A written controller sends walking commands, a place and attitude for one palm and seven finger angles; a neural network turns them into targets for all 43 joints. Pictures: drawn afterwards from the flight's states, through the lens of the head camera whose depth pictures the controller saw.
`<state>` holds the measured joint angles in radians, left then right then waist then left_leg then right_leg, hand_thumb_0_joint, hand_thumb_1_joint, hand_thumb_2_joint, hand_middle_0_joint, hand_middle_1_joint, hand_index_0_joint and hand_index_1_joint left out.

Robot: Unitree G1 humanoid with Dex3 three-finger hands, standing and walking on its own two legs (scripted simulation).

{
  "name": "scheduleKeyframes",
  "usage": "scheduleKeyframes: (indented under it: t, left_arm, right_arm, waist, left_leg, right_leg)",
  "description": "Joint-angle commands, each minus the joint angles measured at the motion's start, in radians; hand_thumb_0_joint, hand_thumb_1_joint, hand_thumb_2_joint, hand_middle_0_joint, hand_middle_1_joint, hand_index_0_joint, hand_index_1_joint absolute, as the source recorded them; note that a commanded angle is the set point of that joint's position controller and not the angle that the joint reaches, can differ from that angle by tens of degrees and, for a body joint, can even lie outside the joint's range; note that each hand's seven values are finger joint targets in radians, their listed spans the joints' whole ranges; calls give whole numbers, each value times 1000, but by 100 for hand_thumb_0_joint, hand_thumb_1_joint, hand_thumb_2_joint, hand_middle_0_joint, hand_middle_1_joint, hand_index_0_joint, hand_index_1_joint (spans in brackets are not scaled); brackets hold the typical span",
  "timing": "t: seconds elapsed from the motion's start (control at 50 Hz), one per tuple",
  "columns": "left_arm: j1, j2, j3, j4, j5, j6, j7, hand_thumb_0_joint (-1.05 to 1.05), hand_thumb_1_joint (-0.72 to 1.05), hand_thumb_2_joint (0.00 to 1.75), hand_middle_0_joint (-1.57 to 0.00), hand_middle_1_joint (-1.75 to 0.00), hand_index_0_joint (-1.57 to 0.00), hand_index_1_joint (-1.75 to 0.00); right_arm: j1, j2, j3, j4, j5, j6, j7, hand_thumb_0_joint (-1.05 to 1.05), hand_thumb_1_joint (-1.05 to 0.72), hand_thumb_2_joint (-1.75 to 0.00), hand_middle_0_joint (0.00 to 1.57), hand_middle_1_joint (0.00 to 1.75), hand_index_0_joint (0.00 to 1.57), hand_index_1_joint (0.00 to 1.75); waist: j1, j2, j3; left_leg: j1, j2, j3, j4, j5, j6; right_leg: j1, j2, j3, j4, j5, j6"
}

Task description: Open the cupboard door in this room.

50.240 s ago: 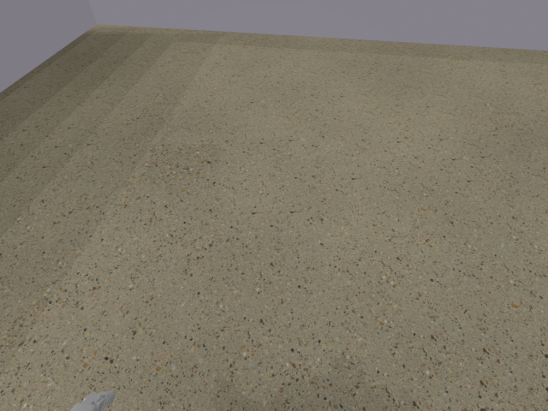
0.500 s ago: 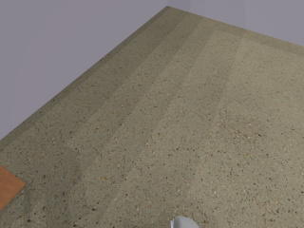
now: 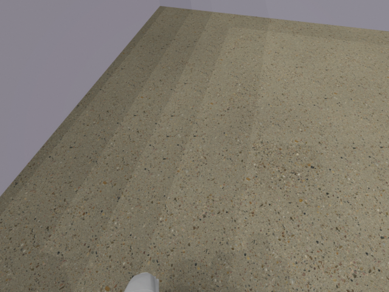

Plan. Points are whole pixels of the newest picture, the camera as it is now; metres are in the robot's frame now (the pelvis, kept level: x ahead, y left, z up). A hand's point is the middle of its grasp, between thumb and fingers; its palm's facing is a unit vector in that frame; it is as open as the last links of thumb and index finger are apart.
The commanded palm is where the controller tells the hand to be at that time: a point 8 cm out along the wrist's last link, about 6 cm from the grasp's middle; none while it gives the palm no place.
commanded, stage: walk to a spot facing it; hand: left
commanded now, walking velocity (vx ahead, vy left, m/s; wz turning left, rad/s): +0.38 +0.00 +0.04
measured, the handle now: out of the picture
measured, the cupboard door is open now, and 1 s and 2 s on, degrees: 49 49 49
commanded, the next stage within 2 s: turn to face it in 0.70 s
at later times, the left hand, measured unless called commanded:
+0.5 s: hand (124, 286) +0.16 +0.18 -0.18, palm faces +0.10 -0.99 -0.13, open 7.4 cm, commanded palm none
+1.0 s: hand (162, 139) +0.61 +0.13 -0.17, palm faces +0.00 -0.98 -0.18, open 7.4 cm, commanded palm none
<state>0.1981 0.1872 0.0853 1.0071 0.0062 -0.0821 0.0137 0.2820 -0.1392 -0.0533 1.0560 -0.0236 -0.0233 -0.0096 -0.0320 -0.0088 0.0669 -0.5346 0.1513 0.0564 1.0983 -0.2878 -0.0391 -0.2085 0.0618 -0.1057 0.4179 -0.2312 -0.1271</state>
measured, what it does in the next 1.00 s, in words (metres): walks ahead: left foot, then right foot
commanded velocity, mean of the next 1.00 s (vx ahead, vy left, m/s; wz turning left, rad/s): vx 0.27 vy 0.00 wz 0.13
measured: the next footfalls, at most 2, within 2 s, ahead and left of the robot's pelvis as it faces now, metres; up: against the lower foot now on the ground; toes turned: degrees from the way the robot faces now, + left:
left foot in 0.40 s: +0.33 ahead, +0.12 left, +0.00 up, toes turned +6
right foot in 0.84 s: +0.56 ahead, -0.13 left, +0.00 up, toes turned -9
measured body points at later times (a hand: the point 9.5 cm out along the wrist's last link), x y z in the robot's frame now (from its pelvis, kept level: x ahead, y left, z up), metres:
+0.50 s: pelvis +0.25 +0.03 -0.01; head +0.28 +0.04 +0.43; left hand +0.16 +0.23 -0.17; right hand +0.34 -0.19 -0.16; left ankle +0.29 +0.11 -0.74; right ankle +0.12 -0.07 -0.63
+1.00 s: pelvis +0.49 -0.04 -0.01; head +0.53 -0.04 +0.44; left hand +0.60 +0.19 -0.15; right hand +0.43 -0.25 -0.16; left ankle +0.42 +0.10 -0.65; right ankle +0.52 -0.13 -0.74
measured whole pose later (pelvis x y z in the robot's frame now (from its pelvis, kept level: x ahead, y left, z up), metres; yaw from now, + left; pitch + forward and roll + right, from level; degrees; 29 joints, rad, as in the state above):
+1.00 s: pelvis +0.49 -0.04 -0.01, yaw +2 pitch +0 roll +1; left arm 0.11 0.16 0.03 0.98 0.02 -0.07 0.01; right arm 0.35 -0.13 -0.03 1.12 0.00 0.00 -0.02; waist -0.06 -0.01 0.09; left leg -0.44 0.08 0.05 1.16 -0.46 -0.02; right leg -0.28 -0.06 -0.19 0.52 -0.24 -0.04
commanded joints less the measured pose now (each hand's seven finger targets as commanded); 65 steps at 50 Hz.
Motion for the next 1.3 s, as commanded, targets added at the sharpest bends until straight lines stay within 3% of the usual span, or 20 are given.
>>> scheduleKeyframes:
  t: [0.0,0.22,0.28,0.32,0.34,0.38,0.44,0.54,0.72,0.78,0.8,0.82,0.86,0.98,1.14,1.18,1.2,1.22,1.24,1.28]
  left_arm:
    - [163,51,-12,25,3,-17,-5,0,90,90,-20,-30,-20,-30]
    - [353,61,-37,119,10,-21,19,0,90,90,-20,-30,-20,-30]
    - [351,91,-32,129,12,-22,23,0,90,90,-20,-30,-20,-30]
    - [324,109,-29,130,9,-25,20,0,90,90,-20,-30,-20,-30]
    - [299,98,-29,120,5,-25,16,0,90,90,-20,-30,-20,-30]
    - [306,31,-48,58,-14,-31,-2,0,90,90,-20,-30,-20,-30]
    - [162,20,-32,22,18,0,-10,0,90,90,-20,-30,-20,-30]
    - [177,-46,-29,15,28,43,-36,0,90,90,-20,-30,-20,-30]
    - [-108,29,-30,-73,17,44,-49,0,90,90,-20,-30,-20,-30]
    - [88,83,-21,-14,19,23,-39,0,90,90,-20,-30,-20,-30]
    - [237,156,0,34,26,8,-26,0,90,90,-20,-30,-20,-30]
    - [363,261,27,65,24,2,-15,0,90,90,-20,-30,-20,-30]
    - [251,217,5,36,6,16,4,0,90,90,-20,-30,-20,-30]
    - [22,109,-22,-44,9,20,9,0,90,90,-20,-30,-20,-30]
    - [-3,144,12,-82,21,46,13,0,90,90,-20,-30,-20,-30]
    - [-7,156,16,-99,12,60,9,0,90,90,-20,-30,-20,-30]
    - [10,111,9,-125,2,70,4,0,90,90,-20,-30,-20,-30]
    - [-26,87,-5,-168,1,80,3,0,90,90,-20,-30,-20,-30]
    - [-71,123,-8,-192,13,90,5,0,90,90,-20,-30,-20,-30]
    - [-84,110,7,-176,19,91,3,0,90,90,-20,-30,-20,-30]
  right_arm:
    - [59,-37,-8,-35,0,5,12,0,-90,-90,20,30,20,30]
    - [-306,-65,1,-143,11,-10,35,0,-90,-90,20,30,20,30]
    - [-258,-69,3,-126,8,-20,27,0,-90,-90,20,30,20,30]
    - [-69,-101,-4,-64,1,-28,11,0,-90,-90,20,30,20,30]
    - [81,-149,-18,-22,-6,-30,4,0,-90,-90,20,30,20,30]
    - [283,-284,-45,7,-12,-33,-13,0,-90,-90,20,30,20,30]
    - [55,-163,-23,-40,1,-41,-17,0,-90,-90,20,30,20,30]
    - [69,-107,-9,-9,1,-75,-16,0,-90,-90,20,30,20,30]
    - [229,-148,7,49,-6,-58,-13,0,-90,-90,20,30,20,30]
    - [227,-160,9,61,1,-50,-16,0,-90,-90,20,30,20,30]
    - [216,-136,11,50,16,-54,-12,0,-90,-90,20,30,20,30]
    - [280,-90,14,24,32,-58,-14,0,-90,-90,20,30,20,30]
    - [177,-92,10,6,33,-36,-22,0,-90,-90,20,30,20,30]
    - [137,-25,14,1,13,29,4,0,-90,-90,20,30,20,30]
    - [-36,-70,-6,-120,6,35,28,0,-90,-90,20,30,20,30]
    - [67,-144,-22,-108,-3,30,29,0,-90,-90,20,30,20,30]
    - [120,-252,-47,-114,-13,23,23,0,-90,-90,20,30,20,30]
    - [144,-337,-60,-121,-9,23,8,0,-90,-90,20,30,20,30]
    - [125,-331,-57,-125,-3,30,3,0,-90,-90,20,30,20,30]
    - [10,-303,-50,-174,-7,24,-11,0,-90,-90,20,30,20,30]
  waist:
    - [15,-74,-41]
    - [81,-81,66]
    - [41,-82,24]
    - [-48,-85,-64]
    - [-117,-57,-131]
    - [-123,186,-313]
    - [-15,35,53]
    - [62,98,10]
    - [-3,120,70]
    - [94,74,-48]
    - [154,-32,-170]
    - [165,-287,-338]
    - [134,-181,-226]
    - [-2,-129,-80]
    - [14,-134,-69]
    - [-43,-1,-133]
    - [-63,287,-171]
    - [-80,424,-202]
    - [-69,257,-186]
    - [-25,212,-155]
  left_leg:
    - [-101,-2,-11,-60,115,-6]
    - [-182,-79,42,-320,124,37]
    - [2,-164,116,-423,46,80]
    - [267,-212,139,-514,96,118]
    - [540,-138,47,-544,179,157]
    - [836,333,-643,-722,328,397]
    - [352,243,-444,-895,-82,286]
    - [268,81,-77,-917,236,200]
    - [409,97,-21,-871,421,168]
    - [425,63,17,-574,680,121]
    - [225,10,43,-340,539,86]
    - [10,-157,86,4,-194,36]
    - [-36,-84,-68,202,-303,39]
    - [67,-35,-6,1,-81,-4]
    - [132,-53,53,-381,-1,3]
    - [343,-84,52,-546,194,19]
    - [447,112,-257,-658,449,124]
    - [475,309,-552,-730,712,268]
    - [435,311,-499,-738,522,288]
    - [338,220,-474,-768,306,245]
  right_leg:
    - [117,-265,208,-222,396,7]
    - [338,-298,183,-187,741,23]
    - [348,-297,135,-61,1081,24]
    - [271,-263,82,145,1164,50]
    - [74,-247,77,344,954,62]
    - [-344,-33,71,972,-258,90]
    - [-470,-162,150,996,-139,101]
    - [-336,-195,78,648,20,138]
    - [-266,-131,-11,229,120,99]
    - [44,-78,-27,99,148,62]
    - [354,-210,121,128,359,20]
    - [599,-530,460,64,665,-93]
    - [388,-545,374,-25,710,-121]
    - [-13,-402,-8,-100,623,1]
    - [30,-425,-70,32,428,32]
    - [-39,-380,-120,246,288,88]
    - [-215,-248,-146,481,-123,166]
    - [-364,-138,-36,725,-513,205]
    - [-375,-162,81,800,-440,188]
    - [-419,-166,108,856,-308,197]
